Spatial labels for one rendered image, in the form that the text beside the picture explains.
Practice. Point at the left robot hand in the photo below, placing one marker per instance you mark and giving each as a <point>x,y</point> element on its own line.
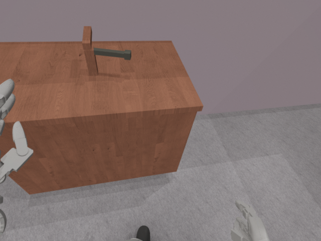
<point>15,158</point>

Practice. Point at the tap lever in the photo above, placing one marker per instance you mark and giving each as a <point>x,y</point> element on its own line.
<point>113,53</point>

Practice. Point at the robot left foot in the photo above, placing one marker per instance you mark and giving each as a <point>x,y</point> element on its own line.
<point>143,233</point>

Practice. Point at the counter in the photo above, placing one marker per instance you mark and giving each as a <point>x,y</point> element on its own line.
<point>94,119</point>

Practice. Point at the right robot hand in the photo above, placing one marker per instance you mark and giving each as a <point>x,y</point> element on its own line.
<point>252,230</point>

